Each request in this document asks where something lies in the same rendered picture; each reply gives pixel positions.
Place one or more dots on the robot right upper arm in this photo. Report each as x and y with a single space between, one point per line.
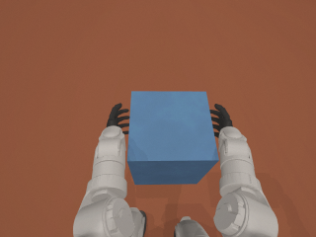
239 216

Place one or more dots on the left robot hand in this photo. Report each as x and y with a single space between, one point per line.
114 120

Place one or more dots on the right robot forearm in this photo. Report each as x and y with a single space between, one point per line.
237 166

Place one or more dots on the right robot hand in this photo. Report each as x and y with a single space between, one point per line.
223 119

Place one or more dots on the left robot thigh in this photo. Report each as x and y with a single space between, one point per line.
139 221

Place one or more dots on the left robot shin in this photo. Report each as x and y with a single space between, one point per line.
135 209

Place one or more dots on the carton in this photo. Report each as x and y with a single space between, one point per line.
170 137

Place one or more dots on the left robot forearm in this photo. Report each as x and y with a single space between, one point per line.
108 168

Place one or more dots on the robot left upper arm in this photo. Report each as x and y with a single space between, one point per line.
109 217

